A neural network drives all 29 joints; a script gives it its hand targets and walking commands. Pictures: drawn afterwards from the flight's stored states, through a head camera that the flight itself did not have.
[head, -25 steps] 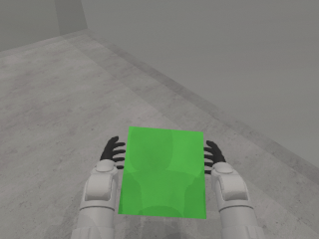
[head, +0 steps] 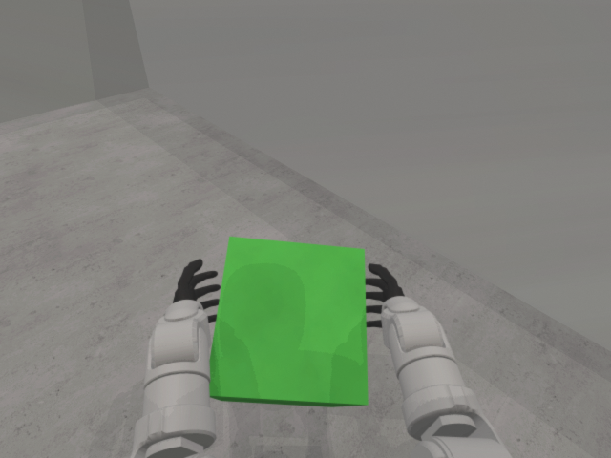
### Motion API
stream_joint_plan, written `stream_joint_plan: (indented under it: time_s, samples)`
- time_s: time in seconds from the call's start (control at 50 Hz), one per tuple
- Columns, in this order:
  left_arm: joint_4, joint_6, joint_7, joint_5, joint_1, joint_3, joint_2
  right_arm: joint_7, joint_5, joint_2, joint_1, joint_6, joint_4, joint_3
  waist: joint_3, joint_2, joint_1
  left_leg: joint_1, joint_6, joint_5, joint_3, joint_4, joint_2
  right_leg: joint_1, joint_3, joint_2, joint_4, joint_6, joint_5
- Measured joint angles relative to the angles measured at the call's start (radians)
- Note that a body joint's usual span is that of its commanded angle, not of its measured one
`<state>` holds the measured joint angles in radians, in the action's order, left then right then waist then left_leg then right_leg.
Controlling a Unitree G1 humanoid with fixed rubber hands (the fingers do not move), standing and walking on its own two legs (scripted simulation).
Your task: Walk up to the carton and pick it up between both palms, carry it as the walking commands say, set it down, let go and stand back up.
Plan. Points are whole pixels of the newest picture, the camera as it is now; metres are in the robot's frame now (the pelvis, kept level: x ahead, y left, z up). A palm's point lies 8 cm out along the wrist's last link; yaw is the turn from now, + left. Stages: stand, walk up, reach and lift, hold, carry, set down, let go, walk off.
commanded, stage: hold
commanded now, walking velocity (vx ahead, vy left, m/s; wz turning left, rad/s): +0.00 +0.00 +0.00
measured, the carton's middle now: (286, 331) +0.33 +0.09 -0.05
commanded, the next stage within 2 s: set down in 0.28 s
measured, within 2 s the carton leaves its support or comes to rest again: neither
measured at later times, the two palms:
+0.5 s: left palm (205, 312) +0.29 +0.20 +0.03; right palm (403, 329) +0.31 -0.09 +0.02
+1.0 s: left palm (219, 340) +0.30 +0.19 -0.05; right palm (395, 339) +0.34 -0.09 -0.05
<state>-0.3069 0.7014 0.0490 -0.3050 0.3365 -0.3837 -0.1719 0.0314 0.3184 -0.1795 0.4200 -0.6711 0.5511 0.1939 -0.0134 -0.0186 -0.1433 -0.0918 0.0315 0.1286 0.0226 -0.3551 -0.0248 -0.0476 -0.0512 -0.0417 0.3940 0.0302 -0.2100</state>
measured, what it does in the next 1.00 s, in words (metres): stands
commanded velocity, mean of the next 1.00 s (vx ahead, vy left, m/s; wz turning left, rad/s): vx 0.00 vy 0.00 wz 0.00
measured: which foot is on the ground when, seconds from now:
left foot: down 0.00-1.00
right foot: down 0.00-1.00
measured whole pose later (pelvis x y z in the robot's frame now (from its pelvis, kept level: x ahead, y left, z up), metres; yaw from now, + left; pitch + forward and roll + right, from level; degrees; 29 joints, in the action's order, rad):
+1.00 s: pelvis -0.01 -0.01 -0.03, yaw +1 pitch +10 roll +0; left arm -0.41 0.39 0.00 -0.37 0.39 -0.44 -0.19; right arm 0.05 0.33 -0.22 0.46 -0.35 0.55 0.33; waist 0.01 -0.03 -0.10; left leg -0.61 0.04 0.20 0.04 -0.63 -0.02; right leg -0.57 -0.04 -0.05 0.69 0.03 -0.30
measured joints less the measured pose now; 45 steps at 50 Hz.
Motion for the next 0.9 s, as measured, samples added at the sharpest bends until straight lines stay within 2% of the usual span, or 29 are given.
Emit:
stream_joint_plan:
  time_s: [0.28, 0.36, 0.44, 0.68, 0.9]
  samples:
    - [-0.024, 0.010, 0.035, 0.029, 0.012, 0.045, -0.005, -0.051, -0.015, 0.052, -0.021, -0.004, -0.012, -0.014, 0.008, 0.003, 0.021, 0.034, -0.024, 0.002, -0.048, 0.032, 0.012, 0.026, -0.050, 0.015, -0.047, -0.015, 0.019]
    - [-0.010, 0.012, 0.003, -0.026, 0.000, 0.069, -0.001, -0.061, -0.008, 0.022, -0.058, -0.010, -0.072, 0.020, 0.034, 0.002, 0.045, 0.053, -0.024, -0.005, -0.034, 0.047, 0.024, 0.042, -0.035, 0.026, -0.041, -0.027, 0.009]
    - [-0.024, -0.007, -0.015, -0.046, -0.005, 0.058, 0.000, -0.063, -0.008, 0.006, -0.085, 0.005, -0.097, 0.028, 0.062, 0.007, 0.045, 0.042, -0.022, -0.002, -0.027, 0.036, 0.027, 0.025, -0.027, 0.027, -0.011, -0.024, -0.008]
    - [-0.087, -0.141, -0.043, -0.055, 0.001, 0.026, -0.001, -0.020, 0.008, -0.006, -0.044, 0.127, -0.045, 0.068, 0.078, 0.011, 0.046, -0.131, -0.005, 0.031, 0.003, -0.077, 0.012, -0.137, 0.001, 0.007, 0.096, -0.007, -0.043]
    - [-0.114, -0.272, -0.058, -0.069, 0.032, -0.028, -0.011, 0.015, 0.017, -0.028, 0.013, 0.272, 0.000, 0.122, 0.044, -0.006, 0.046, -0.386, 0.006, 0.061, 0.018, -0.209, 0.002, -0.387, 0.016, -0.009, 0.222, 0.002, -0.073]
